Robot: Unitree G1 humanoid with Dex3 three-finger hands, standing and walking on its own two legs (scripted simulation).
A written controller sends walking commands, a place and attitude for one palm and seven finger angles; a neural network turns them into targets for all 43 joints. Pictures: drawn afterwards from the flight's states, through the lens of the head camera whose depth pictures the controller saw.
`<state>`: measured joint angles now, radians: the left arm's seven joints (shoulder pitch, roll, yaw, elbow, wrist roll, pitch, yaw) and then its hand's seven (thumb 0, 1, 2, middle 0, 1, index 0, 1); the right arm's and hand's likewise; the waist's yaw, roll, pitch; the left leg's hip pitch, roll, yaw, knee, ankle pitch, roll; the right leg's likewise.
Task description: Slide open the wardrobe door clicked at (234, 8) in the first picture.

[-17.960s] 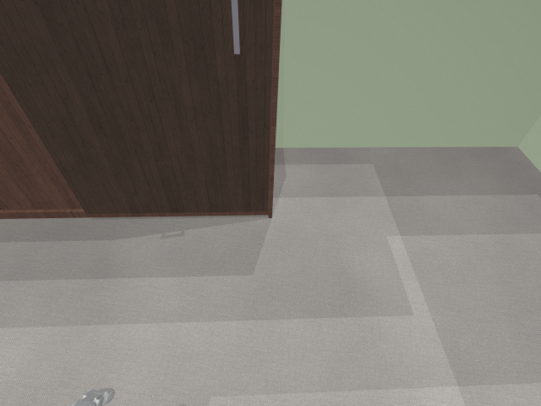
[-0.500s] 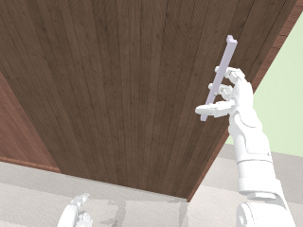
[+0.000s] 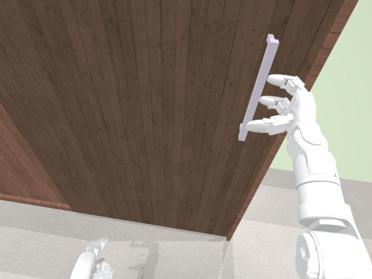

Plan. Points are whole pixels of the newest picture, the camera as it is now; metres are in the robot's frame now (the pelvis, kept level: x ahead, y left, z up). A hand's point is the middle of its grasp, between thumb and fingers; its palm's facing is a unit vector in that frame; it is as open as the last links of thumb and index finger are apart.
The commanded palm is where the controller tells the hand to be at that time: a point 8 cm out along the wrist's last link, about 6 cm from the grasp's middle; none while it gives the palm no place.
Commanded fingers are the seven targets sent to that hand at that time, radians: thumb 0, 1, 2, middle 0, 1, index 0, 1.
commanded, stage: move the hooked fingers beside the handle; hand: right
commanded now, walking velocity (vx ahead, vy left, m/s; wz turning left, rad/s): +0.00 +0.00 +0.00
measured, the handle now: (254, 94) +0.49 -0.12 +0.18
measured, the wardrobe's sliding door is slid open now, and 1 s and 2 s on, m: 0.00 0.00 0.00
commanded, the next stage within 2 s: feel for the door with the fingertips in 1.40 s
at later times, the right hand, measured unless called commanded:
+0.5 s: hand (282, 112) +0.41 -0.16 +0.20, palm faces +0.11 +0.99 +0.01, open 14.0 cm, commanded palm +0.38 -0.21 +0.19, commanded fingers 0.00 0.50 -0.30 0.30 1.20 0.30 1.20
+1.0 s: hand (286, 114) +0.41 -0.18 +0.18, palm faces +0.12 +0.99 +0.02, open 14.0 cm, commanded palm +0.38 -0.22 +0.19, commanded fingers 0.00 0.50 -0.30 0.30 1.20 0.30 1.20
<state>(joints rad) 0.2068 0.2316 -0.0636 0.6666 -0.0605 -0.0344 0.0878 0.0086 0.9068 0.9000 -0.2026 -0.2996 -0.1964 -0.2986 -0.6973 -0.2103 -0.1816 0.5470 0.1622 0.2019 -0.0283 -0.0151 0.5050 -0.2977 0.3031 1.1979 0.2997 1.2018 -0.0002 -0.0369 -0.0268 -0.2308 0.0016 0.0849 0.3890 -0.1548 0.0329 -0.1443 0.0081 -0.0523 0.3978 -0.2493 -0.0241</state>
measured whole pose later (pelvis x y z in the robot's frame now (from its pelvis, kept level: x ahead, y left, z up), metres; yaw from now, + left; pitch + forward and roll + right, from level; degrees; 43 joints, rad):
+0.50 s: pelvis +0.01 +0.00 +0.00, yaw +0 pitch -1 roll +0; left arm 0.23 0.25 -0.05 0.66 -0.07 -0.03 0.08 0.01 0.91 0.90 -0.20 -0.30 -0.20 -0.30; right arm -0.59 -0.23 -0.21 0.43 0.17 0.21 0.02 -0.02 0.50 -0.30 0.30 1.20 0.30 1.20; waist -0.01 -0.04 -0.03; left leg -0.21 0.00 0.08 0.38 -0.16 0.03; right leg -0.12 0.01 -0.06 0.39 -0.26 -0.03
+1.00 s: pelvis +0.01 +0.00 +0.00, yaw +0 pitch +0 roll +0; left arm 0.24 0.25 -0.06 0.65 -0.07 -0.02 0.08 0.01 0.91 0.90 -0.20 -0.30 -0.20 -0.30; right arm -0.58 -0.27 -0.25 0.45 0.18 0.21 0.05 -0.01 0.50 -0.30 0.30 1.20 0.30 1.20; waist -0.01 -0.04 -0.03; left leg -0.22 -0.01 0.08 0.40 -0.17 0.03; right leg -0.14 0.00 -0.06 0.41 -0.27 -0.02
